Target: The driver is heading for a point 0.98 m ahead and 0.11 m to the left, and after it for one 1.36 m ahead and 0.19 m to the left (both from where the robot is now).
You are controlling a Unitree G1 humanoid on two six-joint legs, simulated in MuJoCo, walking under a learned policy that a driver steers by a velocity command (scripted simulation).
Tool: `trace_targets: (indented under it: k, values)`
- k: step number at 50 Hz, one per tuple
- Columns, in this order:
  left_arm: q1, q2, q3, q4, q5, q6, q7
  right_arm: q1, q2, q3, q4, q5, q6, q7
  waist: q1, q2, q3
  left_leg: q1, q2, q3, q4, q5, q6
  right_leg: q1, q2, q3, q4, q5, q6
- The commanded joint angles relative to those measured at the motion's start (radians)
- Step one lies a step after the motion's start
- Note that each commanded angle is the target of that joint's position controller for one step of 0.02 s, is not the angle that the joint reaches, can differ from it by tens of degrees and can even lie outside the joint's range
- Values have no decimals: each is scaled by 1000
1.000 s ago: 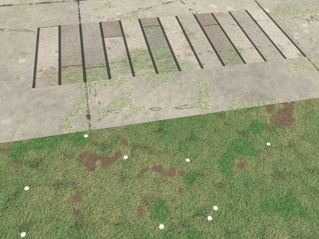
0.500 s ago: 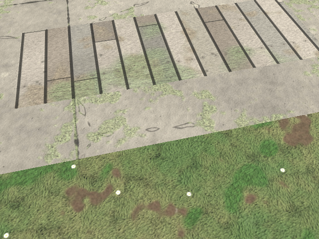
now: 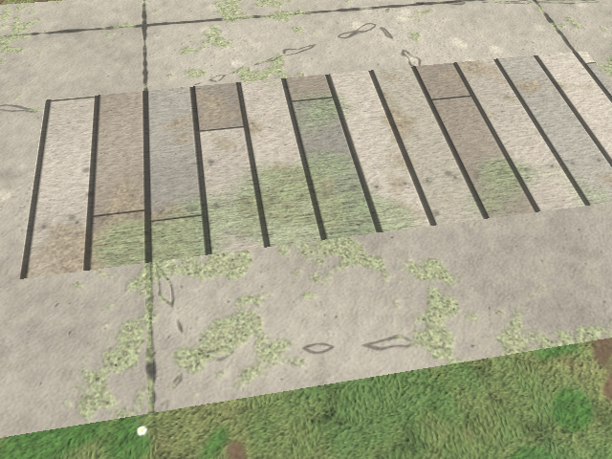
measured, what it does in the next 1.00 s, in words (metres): walks ahead: right foot, then left foot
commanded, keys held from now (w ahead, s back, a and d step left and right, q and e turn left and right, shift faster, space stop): w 1.00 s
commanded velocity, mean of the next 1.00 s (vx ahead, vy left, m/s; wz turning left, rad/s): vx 0.50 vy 0.00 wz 0.00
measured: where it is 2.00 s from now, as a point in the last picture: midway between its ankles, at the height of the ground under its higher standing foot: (319, 219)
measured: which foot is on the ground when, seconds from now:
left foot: down 0.00-0.48, up 0.50-0.98, down 1.00-1.00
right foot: up 0.00-0.44, down 0.46-1.00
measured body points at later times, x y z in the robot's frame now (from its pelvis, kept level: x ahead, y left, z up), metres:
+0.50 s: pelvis +0.28 -0.04 -0.01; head +0.32 -0.05 +0.44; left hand +0.49 +0.20 -0.10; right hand +0.26 -0.32 -0.15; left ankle +0.10 +0.09 -0.70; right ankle +0.39 -0.14 -0.73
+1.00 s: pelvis +0.57 -0.03 +0.00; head +0.60 -0.02 +0.45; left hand +0.53 +0.25 -0.14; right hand +0.79 -0.26 -0.09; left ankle +0.71 +0.08 -0.73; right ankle +0.39 -0.14 -0.73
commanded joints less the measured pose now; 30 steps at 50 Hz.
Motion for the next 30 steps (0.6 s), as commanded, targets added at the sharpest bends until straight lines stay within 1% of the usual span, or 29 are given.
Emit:
trace_targets:
  k: [1,2,3,4,6,8,12,13,15,17,19,20,21,22,23,24,25,26,27,28,29,30]
  values:
    - [-81,120,24,-101,1,-40,5,144,-129,-35,-9,-9,-3,-5,-78,65,-112,463,286,-419,-302,39,181,-466,-105,33,154,108,-18]
    - [-65,111,28,-99,8,-29,6,119,-107,-27,-10,-19,-7,-4,-43,89,-99,387,259,-361,-330,95,170,-400,-134,42,110,150,-17]
    - [-48,90,27,-94,9,-16,6,113,-101,-27,-7,-18,-10,-1,-27,95,-91,347,244,-329,-360,115,173,-361,-140,40,81,170,-12]
    - [-38,71,24,-91,10,-4,7,119,-106,-29,0,-13,-15,0,-17,91,-84,321,238,-297,-384,140,181,-349,-144,33,52,182,-5]
    - [-74,57,21,-106,17,9,9,137,-132,-37,16,-8,-20,-7,-12,75,-50,297,236,-246,-421,188,193,-386,-152,25,-25,239,15]
    - [-143,55,22,-131,25,11,10,165,-145,-41,32,-6,-15,-18,-26,60,-24,313,228,-206,-442,208,190,-439,-153,21,-136,339,34]
    - [-272,31,12,-166,21,0,-2,210,-155,-42,57,1,-4,-32,-66,70,8,317,181,-110,-457,185,148,-399,-116,-18,-387,543,39]
    - [-306,28,10,-175,18,-3,-6,228,-159,-43,67,4,-2,-33,-79,69,17,327,181,-101,-457,169,145,-386,-105,-31,-430,565,38]
    - [-362,29,7,-195,13,-6,-14,266,-164,-45,88,8,5,-34,-100,70,33,377,202,-102,-442,158,145,-388,-91,-36,-486,567,33]
    - [-403,37,7,-217,9,-12,-26,290,-167,-47,106,11,16,-37,-106,73,47,453,236,-111,-410,178,140,-413,-84,-30,-528,526,15]
    - [-406,54,11,-230,9,-18,-37,285,-176,-53,114,15,26,-41,-88,84,43,516,267,-121,-365,240,126,-403,-76,-27,-559,456,-12]
    - [-382,67,16,-227,9,-20,-41,276,-182,-56,114,15,31,-43,-69,94,27,535,274,-120,-334,307,116,-360,-64,-36,-568,420,-25]
    - [-327,87,26,-215,10,-22,-41,257,-191,-58,110,15,36,-45,-34,108,-9,541,266,-109,-269,456,104,-270,-36,-61,-575,388,-41]
    - [-203,117,45,-178,13,-22,-36,237,-185,-55,106,15,42,-47,33,103,-82,518,226,-73,-126,600,82,-100,-2,-93,-596,396,-65]
    - [-26,171,70,-128,18,-21,-27,242,-155,-41,94,6,45,-49,99,69,-205,388,173,-35,100,533,50,177,-50,-42,-560,418,-105]
    - [104,275,94,-107,38,-15,-18,339,-61,-11,66,-9,30,-43,81,-142,-362,16,40,1,493,135,-15,572,-309,360,-567,347,-241]
    - [123,231,80,-96,22,-10,-22,354,-40,-1,82,4,5,-36,78,-264,-447,-201,-63,-117,703,-419,-36,681,-406,714,-750,193,-326]
    - [55,169,59,-106,13,-12,-23,265,-140,-27,63,32,-14,-29,86,-174,-299,-313,6,-174,783,-392,-17,578,-368,607,-775,112,-271]
    - [-18,131,49,-124,16,-12,-20,187,-153,-28,41,42,-23,-28,66,-115,-191,-327,61,-144,758,-300,-1,434,-329,458,-790,149,-230]
    - [-84,102,39,-133,24,-13,-23,151,-142,-30,37,30,-21,-34,32,-48,-111,-286,106,-122,688,-217,-3,282,-288,353,-824,232,-209]
    - [-123,72,30,-138,34,-19,-25,152,-138,-38,40,16,-10,-39,-2,-57,-77,-225,138,-127,623,-163,-5,182,-251,280,-854,298,-191]
    - [-137,65,28,-136,40,-21,-27,175,-118,-37,47,13,4,-39,-26,-74,-68,-170,150,-128,597,-131,-8,122,-232,239,-885,331,-188]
